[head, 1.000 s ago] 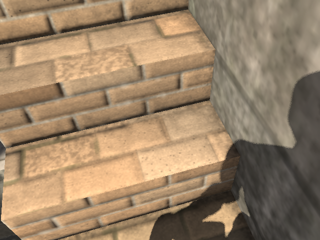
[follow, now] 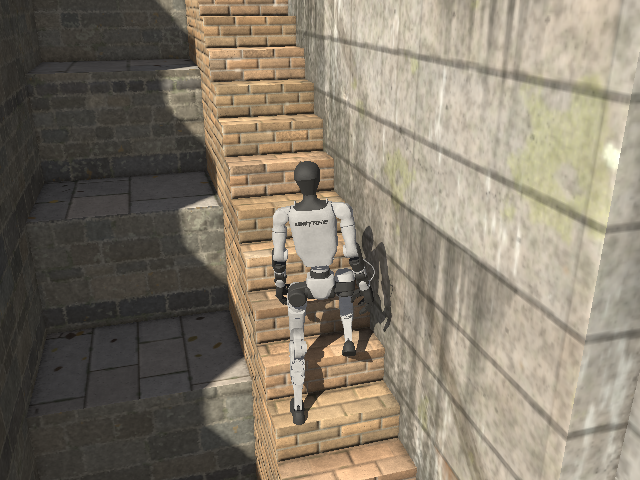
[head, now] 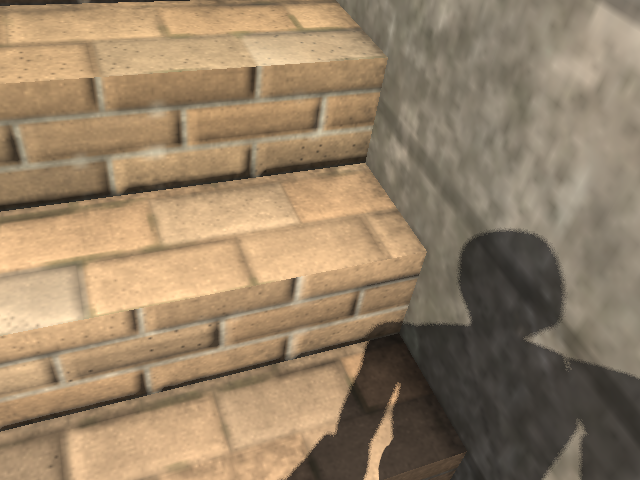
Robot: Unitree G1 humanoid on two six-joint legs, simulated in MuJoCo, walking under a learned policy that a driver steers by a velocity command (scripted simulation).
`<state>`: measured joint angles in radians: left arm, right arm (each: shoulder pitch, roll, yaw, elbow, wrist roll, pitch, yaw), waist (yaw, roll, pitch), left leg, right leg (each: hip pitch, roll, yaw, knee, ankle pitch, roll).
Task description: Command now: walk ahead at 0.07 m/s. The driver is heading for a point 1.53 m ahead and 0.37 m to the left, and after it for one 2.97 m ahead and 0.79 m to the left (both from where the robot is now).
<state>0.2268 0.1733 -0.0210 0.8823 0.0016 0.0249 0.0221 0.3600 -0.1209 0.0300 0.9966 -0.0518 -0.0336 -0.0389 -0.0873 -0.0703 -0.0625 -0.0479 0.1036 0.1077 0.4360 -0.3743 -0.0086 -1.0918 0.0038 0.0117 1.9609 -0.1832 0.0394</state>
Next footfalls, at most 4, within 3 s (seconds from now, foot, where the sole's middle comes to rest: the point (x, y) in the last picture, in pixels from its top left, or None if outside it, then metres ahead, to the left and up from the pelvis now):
0.02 right None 0.09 -0.15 -0.53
0.20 right None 0.02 -0.18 -0.76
0.42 left None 0.24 0.11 -0.57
1.10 right None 0.01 -0.37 -0.78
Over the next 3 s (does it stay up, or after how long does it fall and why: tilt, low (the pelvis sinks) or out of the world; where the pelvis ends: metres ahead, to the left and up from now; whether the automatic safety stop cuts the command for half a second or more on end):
stays up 0.25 0.00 0.21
